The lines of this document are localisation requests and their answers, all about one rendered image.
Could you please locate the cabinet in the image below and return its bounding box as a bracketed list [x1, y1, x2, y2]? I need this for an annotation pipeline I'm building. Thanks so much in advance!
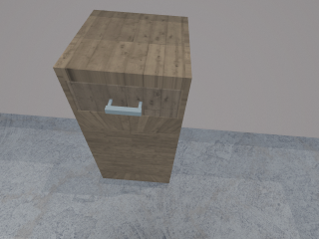
[53, 10, 192, 183]

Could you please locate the drawer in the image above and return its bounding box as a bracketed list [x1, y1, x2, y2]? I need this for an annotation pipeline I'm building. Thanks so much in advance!
[67, 81, 182, 118]

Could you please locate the handle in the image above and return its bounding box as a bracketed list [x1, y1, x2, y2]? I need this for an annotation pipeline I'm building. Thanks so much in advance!
[105, 99, 143, 117]

